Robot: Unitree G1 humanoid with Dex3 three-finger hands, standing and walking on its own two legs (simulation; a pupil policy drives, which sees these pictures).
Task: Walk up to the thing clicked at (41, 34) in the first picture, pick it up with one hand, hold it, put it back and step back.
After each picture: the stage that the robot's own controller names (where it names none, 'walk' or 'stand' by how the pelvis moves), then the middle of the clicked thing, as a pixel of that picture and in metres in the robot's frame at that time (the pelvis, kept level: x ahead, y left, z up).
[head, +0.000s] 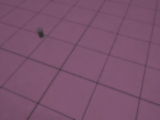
stand; (40, 32) +1.56 +0.50 -0.72
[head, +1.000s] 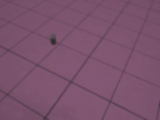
walk; (53, 39) +1.45 +0.26 -0.70
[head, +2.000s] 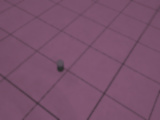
walk; (60, 66) +0.91 +0.18 -0.71
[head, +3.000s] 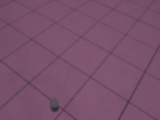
walk; (54, 105) +0.55 +0.17 -0.71
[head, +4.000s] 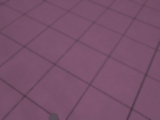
stand; out of the picture +0.42 +0.16 -0.71
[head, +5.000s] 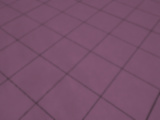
stand; out of the picture +0.40 +0.16 -0.72
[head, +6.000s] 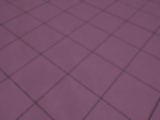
stand; out of the picture +0.39 +0.15 -0.72
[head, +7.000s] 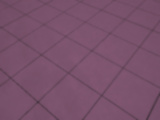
stand; out of the picture +0.42 +0.16 -0.73
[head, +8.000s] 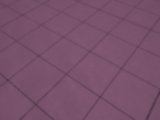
stand; out of the picture +0.39 +0.17 -0.73
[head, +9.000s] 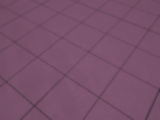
stand; out of the picture +0.38 +0.17 -0.73
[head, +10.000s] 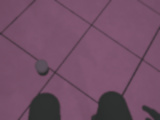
go down; (42, 68) +0.46 +0.17 -0.43
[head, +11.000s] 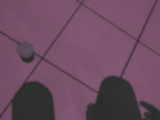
go down; (26, 53) +0.48 +0.20 -0.31
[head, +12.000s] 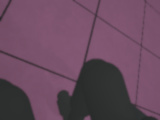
close in; out of the picture +0.46 +0.25 -0.23
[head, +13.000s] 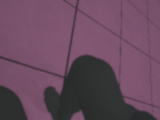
close; out of the picture +0.46 +0.26 -0.23
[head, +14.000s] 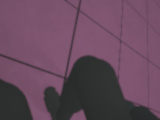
lift; out of the picture +0.41 +0.22 -0.24
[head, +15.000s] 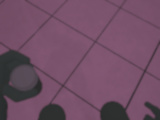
lift; (28, 82) +0.33 +0.17 -0.01
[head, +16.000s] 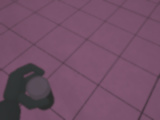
hold; (41, 94) +0.30 +0.15 +0.02
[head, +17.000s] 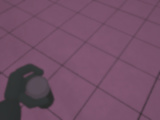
hold; (41, 93) +0.31 +0.15 +0.01
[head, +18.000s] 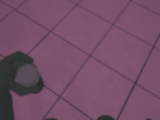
crouch; (31, 80) +0.36 +0.17 -0.05
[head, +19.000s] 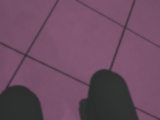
lower; out of the picture +0.48 +0.24 -0.09
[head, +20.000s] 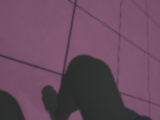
lower; out of the picture +0.45 +0.27 -0.24
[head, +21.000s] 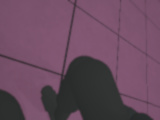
lower; out of the picture +0.45 +0.27 -0.24
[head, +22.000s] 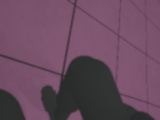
lower; out of the picture +0.45 +0.27 -0.24
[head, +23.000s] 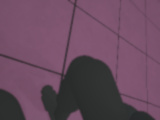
lower; out of the picture +0.45 +0.27 -0.24
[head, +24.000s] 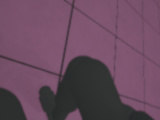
open; out of the picture +0.45 +0.25 -0.25
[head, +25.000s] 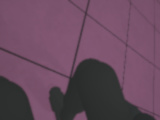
stand; out of the picture +0.45 +0.24 -0.25
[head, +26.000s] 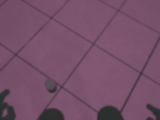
walk; (51, 86) +0.44 +0.16 -0.52
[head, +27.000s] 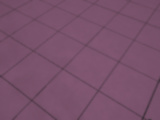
stand; out of the picture +0.39 +0.14 -0.66
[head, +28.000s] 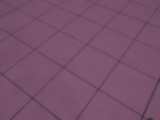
stand; out of the picture +0.41 +0.15 -0.67
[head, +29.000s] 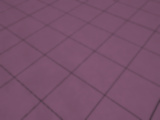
stand; out of the picture +0.42 +0.13 -0.72
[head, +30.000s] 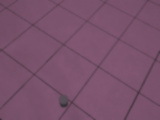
walk; (63, 101) +0.45 +0.08 -0.71
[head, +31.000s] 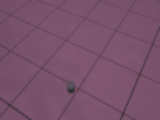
walk; (71, 87) +0.63 +0.11 -0.69
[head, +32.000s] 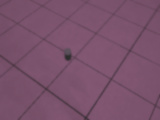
walk; (67, 54) +0.96 +0.13 -0.69
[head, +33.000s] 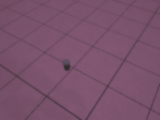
stand; (66, 64) +1.06 +0.16 -0.71
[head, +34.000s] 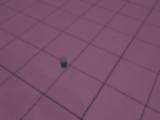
stand; (63, 62) +1.06 +0.18 -0.73
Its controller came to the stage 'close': yes
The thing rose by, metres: 0.71
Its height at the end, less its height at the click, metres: +0.00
